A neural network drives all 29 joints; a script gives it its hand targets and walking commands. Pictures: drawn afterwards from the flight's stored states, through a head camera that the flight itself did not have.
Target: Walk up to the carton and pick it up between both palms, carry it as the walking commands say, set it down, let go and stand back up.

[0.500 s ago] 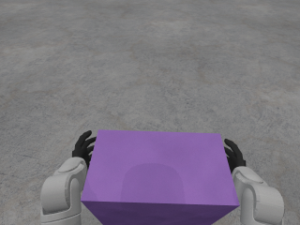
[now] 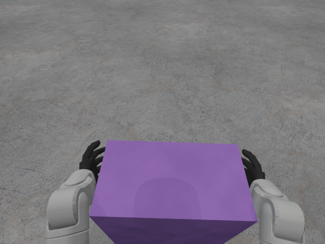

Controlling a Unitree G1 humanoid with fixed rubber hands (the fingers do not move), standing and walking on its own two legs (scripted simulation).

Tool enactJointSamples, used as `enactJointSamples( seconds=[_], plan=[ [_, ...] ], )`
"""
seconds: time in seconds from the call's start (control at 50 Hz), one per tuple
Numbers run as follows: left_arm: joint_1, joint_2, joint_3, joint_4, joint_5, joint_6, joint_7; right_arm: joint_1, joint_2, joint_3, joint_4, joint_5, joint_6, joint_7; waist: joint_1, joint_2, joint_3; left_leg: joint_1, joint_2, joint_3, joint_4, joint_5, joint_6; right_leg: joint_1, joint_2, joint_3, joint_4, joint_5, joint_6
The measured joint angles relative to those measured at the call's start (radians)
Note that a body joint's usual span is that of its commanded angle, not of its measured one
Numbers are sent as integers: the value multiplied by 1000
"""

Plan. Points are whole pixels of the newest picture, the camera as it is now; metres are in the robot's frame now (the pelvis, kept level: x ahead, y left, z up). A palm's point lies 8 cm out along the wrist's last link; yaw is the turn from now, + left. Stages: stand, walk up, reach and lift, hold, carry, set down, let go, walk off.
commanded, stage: carry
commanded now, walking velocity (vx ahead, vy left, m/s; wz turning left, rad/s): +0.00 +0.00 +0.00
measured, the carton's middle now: (169, 200) +0.23 +0.00 +0.01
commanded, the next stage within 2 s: hold in 0.20 s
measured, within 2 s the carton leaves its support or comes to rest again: neither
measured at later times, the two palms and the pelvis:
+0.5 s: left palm (98, 190) +0.25 +0.17 +0.02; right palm (251, 192) +0.24 -0.19 +0.04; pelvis -0.01 -0.01 +0.01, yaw +3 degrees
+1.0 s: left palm (101, 183) +0.29 +0.18 -0.02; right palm (237, 187) +0.28 -0.18 -0.01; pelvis -0.04 -0.02 -0.01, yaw +2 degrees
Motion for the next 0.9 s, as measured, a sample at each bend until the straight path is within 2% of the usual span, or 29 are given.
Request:
enactJointSamples(
  seconds=[0.2, 0.22, 0.28, 0.32, 0.36, 0.42, 0.48, 0.62, 0.76, 0.9],
  plan=[
    [-7, 3, 1, 27, 5, -15, -4, -8, -1, 1, 28, -4, -16, 1, 1, 0, -4, -2, 3, -5, -3, 5, -4, -1, 3, -3, -2, 2, -4],
    [-20, 5, 2, 66, 27, -46, -21, -24, -2, 1, 69, -32, -47, 22, -2, 1, 25, 23, 0, -11, -8, 7, -3, 26, 13, 9, -13, 10, -9],
    [-57, 65, -51, 310, 75, -187, -36, -105, -42, 29, 337, -92, -196, 66, -23, 3, 87, 73, -13, -48, -26, 19, 0, 80, 49, 67, -43, 24, -20],
    [-26, 99, -100, 365, 72, -246, -30, -103, -36, 35, 387, -99, -268, 70, -52, 1, 87, 69, -15, -59, -34, 24, -3, 81, 54, 74, -55, 28, -19],
    [21, 117, -133, 341, 60, -284, -24, -58, -32, 50, 358, -74, -313, 64, -70, -11, 82, 70, -20, -72, -48, 32, -6, 77, 64, 110, -61, 42, -9],
    [65, 117, -136, 282, 54, -310, -28, 3, -44, 91, 291, -60, -343, 42, -70, -25, 91, 92, -33, -103, -78, 50, -10, 101, 74, 156, -86, 40, -16],
    [50, 125, -133, 315, 53, -326, -35, -8, -47, 102, 316, -73, -356, 35, -72, -27, 114, 106, -40, -127, -86, 63, -11, 122, 75, 146, -94, 48, -18],
    [-74, 138, -108, 509, 57, -387, -48, -111, -25, 56, 496, -90, -422, 24, -61, -13, 169, 86, -39, -145, -11, 42, -10, 102, 81, 151, -17, 24, -23],
    [-183, 124, -32, 705, 86, -480, -76, -210, 3, -10, 674, -125, -507, 25, -48, -17, 176, 27, -40, -158, 69, 17, -14, 37, 93, 169, 70, -2, -27],
    [-317, 107, 87, 881, 158, -566, -132, -336, 51, -147, 833, -208, -587, 53, -33, -25, 148, -70, -47, -182, 132, 2, -18, -62, 106, 181, 134, -18, -30]
  ],
)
